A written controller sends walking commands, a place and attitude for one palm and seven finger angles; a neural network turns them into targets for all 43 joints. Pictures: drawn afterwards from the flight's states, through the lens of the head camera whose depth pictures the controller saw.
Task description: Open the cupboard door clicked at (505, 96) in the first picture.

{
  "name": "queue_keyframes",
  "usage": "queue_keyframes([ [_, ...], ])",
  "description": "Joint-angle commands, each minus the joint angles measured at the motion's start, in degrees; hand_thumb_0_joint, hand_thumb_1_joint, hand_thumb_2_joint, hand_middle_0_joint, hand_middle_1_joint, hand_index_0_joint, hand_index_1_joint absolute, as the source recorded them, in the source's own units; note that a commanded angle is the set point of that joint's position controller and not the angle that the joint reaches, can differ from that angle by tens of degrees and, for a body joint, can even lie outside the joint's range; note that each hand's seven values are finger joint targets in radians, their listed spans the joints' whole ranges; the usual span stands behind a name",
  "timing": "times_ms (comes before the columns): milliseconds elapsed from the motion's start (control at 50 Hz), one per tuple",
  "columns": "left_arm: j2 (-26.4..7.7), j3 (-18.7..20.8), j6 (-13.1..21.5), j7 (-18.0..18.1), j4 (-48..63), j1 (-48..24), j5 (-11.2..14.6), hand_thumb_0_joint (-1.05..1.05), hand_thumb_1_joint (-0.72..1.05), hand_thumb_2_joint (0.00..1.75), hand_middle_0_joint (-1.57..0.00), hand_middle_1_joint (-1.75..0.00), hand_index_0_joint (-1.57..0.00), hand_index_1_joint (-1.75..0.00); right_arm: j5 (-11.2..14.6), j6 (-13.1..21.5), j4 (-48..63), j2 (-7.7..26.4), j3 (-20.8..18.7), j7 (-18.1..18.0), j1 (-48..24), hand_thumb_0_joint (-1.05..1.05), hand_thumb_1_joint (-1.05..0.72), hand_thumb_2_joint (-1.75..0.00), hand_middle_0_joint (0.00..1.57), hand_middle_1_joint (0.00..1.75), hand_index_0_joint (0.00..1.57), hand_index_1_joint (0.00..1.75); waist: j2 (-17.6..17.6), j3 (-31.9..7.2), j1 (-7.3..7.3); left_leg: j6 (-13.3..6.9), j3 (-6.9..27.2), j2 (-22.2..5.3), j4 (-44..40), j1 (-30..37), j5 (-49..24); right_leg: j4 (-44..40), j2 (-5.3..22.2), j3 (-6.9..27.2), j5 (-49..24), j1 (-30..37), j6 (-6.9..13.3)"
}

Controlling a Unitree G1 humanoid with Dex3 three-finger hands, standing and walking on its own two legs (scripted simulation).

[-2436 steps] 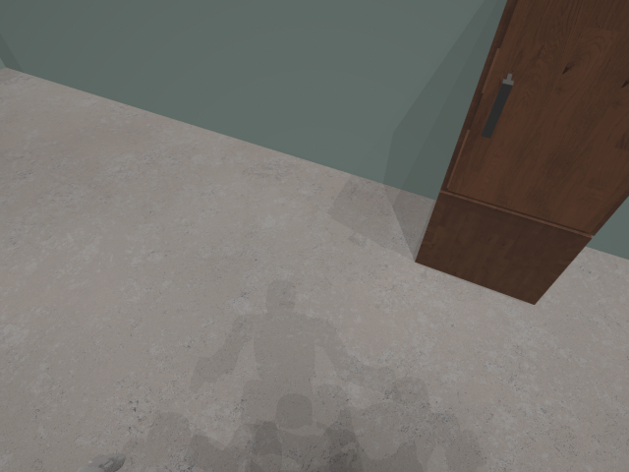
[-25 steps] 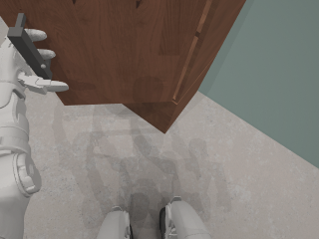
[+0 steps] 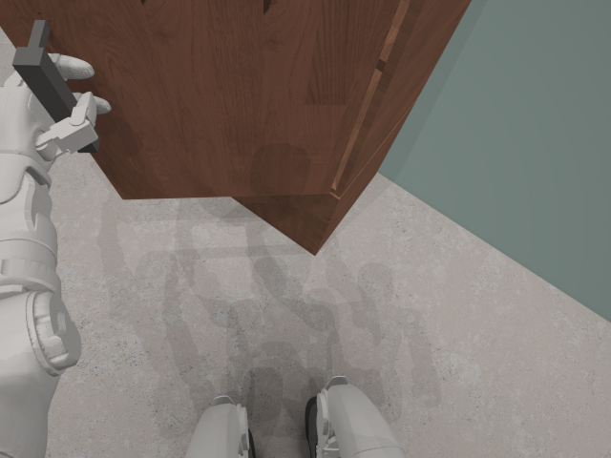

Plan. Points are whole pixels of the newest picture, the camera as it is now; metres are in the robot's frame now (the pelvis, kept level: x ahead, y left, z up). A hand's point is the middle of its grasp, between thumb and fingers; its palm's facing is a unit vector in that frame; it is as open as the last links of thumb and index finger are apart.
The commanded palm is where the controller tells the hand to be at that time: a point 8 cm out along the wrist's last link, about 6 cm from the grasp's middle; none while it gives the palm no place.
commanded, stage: close the thumb around the handle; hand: left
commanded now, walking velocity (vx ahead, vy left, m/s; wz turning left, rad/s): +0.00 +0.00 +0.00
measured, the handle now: (66, 92) +0.55 +0.25 +0.06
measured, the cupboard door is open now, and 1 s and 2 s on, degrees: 41 82 84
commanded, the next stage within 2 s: pull the door open along its arc in 0.02 s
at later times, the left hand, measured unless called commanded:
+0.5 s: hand (90, 167) +0.45 +0.21 +0.06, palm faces +0.01 -1.00 -0.01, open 5.7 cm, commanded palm +0.39 +0.25 +0.06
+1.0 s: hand (204, 320) +0.27 +0.09 +0.07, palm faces +0.41 -0.91 +0.01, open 6.0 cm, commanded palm +0.21 +0.15 +0.06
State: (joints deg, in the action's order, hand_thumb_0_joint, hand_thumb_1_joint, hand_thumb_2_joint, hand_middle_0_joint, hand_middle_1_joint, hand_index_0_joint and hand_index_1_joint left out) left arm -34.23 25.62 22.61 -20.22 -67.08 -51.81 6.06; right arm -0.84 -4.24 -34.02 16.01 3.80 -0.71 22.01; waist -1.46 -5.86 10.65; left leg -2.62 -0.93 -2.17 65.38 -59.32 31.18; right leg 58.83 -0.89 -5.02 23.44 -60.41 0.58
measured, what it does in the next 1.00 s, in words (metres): stands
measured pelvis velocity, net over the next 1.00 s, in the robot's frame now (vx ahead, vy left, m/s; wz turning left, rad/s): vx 0.01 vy -0.03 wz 0.05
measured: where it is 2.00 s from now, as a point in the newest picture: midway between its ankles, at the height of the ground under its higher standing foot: outside the picture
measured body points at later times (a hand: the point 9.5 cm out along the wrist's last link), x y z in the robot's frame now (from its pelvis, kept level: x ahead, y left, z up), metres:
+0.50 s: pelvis +0.02 +0.00 +0.02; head +0.14 +0.02 +0.45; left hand +0.45 +0.26 +0.06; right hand +0.05 -0.26 -0.09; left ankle -0.01 +0.08 -0.65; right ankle +0.04 -0.12 -0.65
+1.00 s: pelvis +0.01 -0.03 +0.02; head +0.06 -0.03 +0.47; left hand +0.25 +0.13 +0.07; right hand +0.22 -0.22 -0.06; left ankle -0.01 +0.08 -0.65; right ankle +0.04 -0.12 -0.65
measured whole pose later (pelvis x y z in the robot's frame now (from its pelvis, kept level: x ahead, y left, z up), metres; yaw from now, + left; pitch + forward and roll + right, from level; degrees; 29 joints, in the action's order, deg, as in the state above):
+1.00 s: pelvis +0.01 -0.03 +0.02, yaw +3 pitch +13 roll +0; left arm 3.6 -8.7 19.9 25.8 -4.0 14.9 -3.2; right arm -3.6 0.0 -28.5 8.7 1.9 1.8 10.0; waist -0.8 -8.8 -0.1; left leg -0.2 -1.1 -0.6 57.3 -40.2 30.2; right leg 56.4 0.3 -4.6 26.0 -43.7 2.6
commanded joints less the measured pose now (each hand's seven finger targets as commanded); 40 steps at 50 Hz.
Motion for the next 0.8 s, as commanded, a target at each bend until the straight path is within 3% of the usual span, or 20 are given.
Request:
queue_keyframes([
  [0, -16.37, 3.31, 4.39, 1.57, 13.68, -20.26, 1.22, 0.00, 0.90, 0.90, -0.40, -1.35, -0.40, -1.35, -0.29, 0.40, 2.30, 10.59, -4.54, -0.30, 10.89, 0.00, -0.90, -0.90, 0.20, 0.30, 0.20, 0.30, -9.75, -32.26, -1.23, 1.97, 5.04, 0.15, -7.19, 22.49, -33.41, -3.93, -2.02, 2.36, -19.88, 16.41, 0.59],
  [100, -16.02, 2.15, 4.82, 2.18, 13.55, -21.53, 0.43, 0.00, 0.90, 0.90, -0.40, -1.35, -0.40, -1.35, -0.19, 0.07, 2.15, 10.54, -4.39, -0.22, 10.46, 0.00, -0.90, -0.90, 0.20, 0.30, 0.20, 0.30, -9.08, -28.86, -0.40, 1.76, 4.92, 0.12, -7.76, 20.97, -30.59, -4.32, -2.08, 2.44, -18.38, 15.91, 0.60],
  [120, -14.12, 0.73, 4.84, 2.08, 13.43, -22.05, 0.51, 0.00, 0.90, 0.90, -0.40, -1.35, -0.40, -1.35, -0.15, 0.17, 2.16, 10.40, -4.41, -0.18, 10.30, 0.00, -0.90, -0.90, 0.20, 0.30, 0.20, 0.30, -9.45, -28.26, 0.07, 1.81, 4.89, 0.17, -7.95, 21.36, -29.90, -4.60, -2.08, 2.34, -17.67, 15.12, 0.57],
  [140, -13.97, 1.19, 4.79, 1.97, 12.80, -20.10, 0.73, 0.00, 0.90, 0.90, -0.40, -1.35, -0.40, -1.35, -0.21, 0.20, 2.19, 10.51, -4.51, -0.13, 10.47, 0.00, -0.90, -0.90, 0.20, 0.30, 0.20, 0.30, -8.23, -28.42, -0.39, 1.78, 4.94, 0.18, -8.17, 21.36, -29.46, -4.79, -2.14, 2.21, -17.23, 15.54, 0.62],
  [180, -14.77, 2.25, 5.72, 1.78, 15.94, -18.25, 1.19, 0.00, 0.90, 0.90, -0.40, -1.35, -0.40, -1.35, -0.26, 0.25, 2.60, 10.62, -4.72, -0.13, 10.39, 0.00, -0.90, -0.90, 0.20, 0.30, 0.20, 0.30, -10.42, -32.26, -1.90, 2.32, 5.21, 0.03, -8.20, 24.50, -33.76, -4.20, -2.04, 2.14, -18.75, 16.24, 0.81],
  [260, -11.46, 1.40, 5.13, 1.12, 16.92, -9.23, 2.61, 0.00, 0.90, 0.90, -0.40, -1.35, -0.40, -1.35, 0.23, 0.02, 3.94, 10.11, -4.99, 0.27, 9.73, 0.00, -0.90, -0.90, 0.20, 0.30, 0.20, 0.30, -6.85, -30.64, -3.13, 1.96, 4.51, 0.18, -8.93, 23.36, -35.31, -4.81, -2.36, 2.02, -20.85, 19.22, 0.85],
  [320, -10.27, 1.04, 4.78, 1.23, 23.31, -3.12, 3.47, 0.00, 0.90, 0.90, -0.40, -1.35, -0.40, -1.35, 0.77, -0.19, 5.19, 9.74, -5.46, 0.69, 8.40, 0.00, -0.90, -0.90, 0.20, 0.30, 0.20, 0.30, -8.13, -31.37, -4.95, 2.21, 3.78, 0.18, -10.35, 25.17, -36.96, -5.63, -2.25, 2.05, -22.00, 21.55, 0.74],
  [420, -3.01, -1.56, 4.10, 1.60, 32.16, 13.15, 6.74, 0.00, 0.90, 0.90, -0.40, -1.35, -0.40, -1.35, 1.61, 0.45, 7.70, 8.62, -6.11, 1.39, 5.82, 0.00, -0.90, -0.90, 0.20, 0.30, 0.20, 0.30, -4.35, -29.12, -7.04, 1.89, 2.44, 0.43, -12.58, 23.81, -38.66, -6.94, -2.05, 2.05, -25.96, 27.22, 0.70],
  [480, 1.37, -4.11, 4.68, 2.73, 40.08, 20.37, 8.03, 0.00, 0.90, 0.90, -0.40, -1.35, -0.40, -1.35, 1.91, 1.53, 8.86, 7.86, -6.41, 1.75, 3.83, 0.00, -0.90, -0.90, 0.20, 0.30, 0.20, 0.30, -5.27, -28.18, -8.01, 1.98, 1.88, 0.52, -13.65, 24.74, -39.85, -7.25, -1.76, 2.18, -27.30, 28.88, 0.75],
  [500, 3.77, -5.44, 4.56, 3.12, 40.91, 23.44, 8.33, 0.00, 0.90, 0.90, -0.40, -1.35, -0.40, -1.35, 2.00, 1.93, 8.93, 7.55, -6.58, 1.89, 3.38, 0.00, -0.90, -0.90, 0.20, 0.30, 0.20, 0.30, -3.81, -26.89, -7.77, 1.96, 1.72, 0.54, -13.78, 24.70, -39.03, -7.45, -1.71, 2.02, -27.09, 28.71, 0.60],
  [520, 6.17, 1.28, 4.76, 11.72, 46.72, 24.15, 12.05, 0.00, 0.90, 0.90, -0.40, -1.35, -0.40, -1.35, 1.57, 3.01, 9.67, 5.76, -6.78, 2.00, 1.06, 0.00, -0.90, -0.90, 0.20, 0.30, 0.20, 0.30, -3.22, -26.30, -12.28, 2.90, 1.60, 0.75, -14.56, 22.86, -38.56, -7.55, -1.69, 1.08, -26.16, 28.93, 0.57],
  [540, 13.64, -4.93, 4.36, 16.06, 47.67, 29.07, 10.91, 0.00, 0.90, 0.90, -0.40, -1.35, -0.40, -1.35, 1.36, 4.06, 9.46, 5.35, -6.72, 2.59, 0.18, 0.00, -0.90, -0.90, 0.20, 0.30, 0.20, 0.30, -4.86, -24.55, -10.76, 3.68, 1.42, 0.76, -14.70, 23.93, -38.58, -7.41, -1.66, 0.76, -24.87, 27.53, 0.44],
  [560, 16.05, -6.67, 4.53, 19.94, 50.31, 31.54, 10.02, 0.00, 0.90, 0.90, -0.40, -1.35, -0.40, -1.35, 1.04, 4.88, 9.31, 5.14, -6.78, 3.05, -0.16, 0.00, -0.90, -0.90, 0.20, 0.30, 0.20, 0.30, -2.41, -22.76, -10.54, 3.90, 1.83, 0.53, -14.54, 23.48, -39.30, -7.20, -1.60, 0.13, -24.52, 26.87, 0.58],
  [580, 15.76, -5.90, 4.78, 23.78, 52.79, 34.91, 8.42, 0.00, 0.90, 0.90, -0.40, -1.35, -0.40, -1.35, 0.53, 5.19, 8.78, 5.15, -7.04, 3.47, -0.64, 0.00, -0.90, -0.90, 0.20, 0.30, 0.20, 0.30, -2.35, -23.64, -11.35, 4.28, 1.66, 0.46, -14.51, 23.46, -39.81, -6.57, -1.33, 0.31, -24.93, 27.45, 0.68],
  [620, 19.57, -8.97, 5.20, 30.59, 59.14, 40.34, 4.84, 0.00, 0.90, 0.90, -0.40, -1.35, -0.40, -1.35, -0.50, 5.51, 9.17, 4.08, -6.95, 4.22, -2.20, 0.00, -0.90, -0.90, 0.20, 0.30, 0.20, 0.30, -3.61, -24.93, -12.28, 4.46, 1.19, 0.67, -14.17, 24.04, -41.25, -5.66, -0.77, 0.80, -26.63, 29.23, 1.12],
  [660, 22.06, -11.86, 5.04, 36.89, 62.63, 43.78, 0.92, 0.00, 0.90, 0.90, -0.40, -1.35, -0.40, -1.35, -1.25, 5.49, 9.61, 3.72, -6.95, 4.50, -3.86, 0.00, -0.90, -0.90, 0.20, 0.30, 0.20, 0.30, 0.02, -22.72, -12.08, 4.12, 1.52, 0.68, -14.28, 22.55, -37.93, -5.63, -0.59, 0.75, -25.35, 29.89, 1.41],
  [680, 23.70, -13.50, 4.96, 39.71, 64.97, 45.69, -1.09, 0.00, 0.90, 0.90, -0.40, -1.35, -0.40, -1.35, -1.60, 5.33, 9.95, 3.20, -6.94, 4.50, -4.85, 0.00, -0.90, -0.90, 0.20, 0.30, 0.20, 0.30, -0.08, -23.08, -12.56, 4.02, 1.44, 0.80, -14.42, 22.60, -37.11, -5.35, -0.33, 1.03, -25.58, 30.65, 1.46],
  [720, 27.44, -18.15, 4.59, 43.19, 68.72, 49.48, -4.11, 0.00, 0.90, 0.90, -0.40, -1.35, -0.40, -1.35, -1.94, 5.23, 10.35, 2.44, -6.86, 4.42, -6.21, 0.00, -0.90, -0.90, 0.20, 0.30, 0.20, 0.30, -0.38, -22.14, -12.27, 3.95, 1.42, 0.93, -14.59, 23.53, -35.32, -5.73, 0.00, 1.02, -24.73, 30.66, 1.51],
  [740, 29.05, -19.96, 4.19, 44.51, 69.55, 52.29, -5.15, 0.00, 0.90, 0.90, -0.40, -1.35, -0.40, -1.35, -2.13, 5.17, 10.63, 2.14, -6.84, 4.25, -6.80, 0.00, -0.90, -0.90, 0.20, 0.30, 0.20, 0.30, 1.34, -21.31, -12.27, 3.77, 1.45, 1.09, -14.78, 23.39, -33.92, -6.03, 0.01, 0.94, -24.74, 31.38, 1.54],
  [780, 30.34, -22.97, 3.72, 46.07, 72.08, 55.09, -7.14, 0.00, 0.90, 0.90, -0.40, -1.35, -0.40, -1.35, -2.28, 5.04, 11.30, 1.73, -6.53, 3.57, -8.36, 0.00, -0.90, -0.90, 0.20, 0.30, 0.20, 0.30, 1.83, -20.22, -11.95, 3.30, 1.54, 1.54, -15.14, 22.49, -29.22, -6.51, 0.26, 1.43, -23.30, 31.84, 1.57],
])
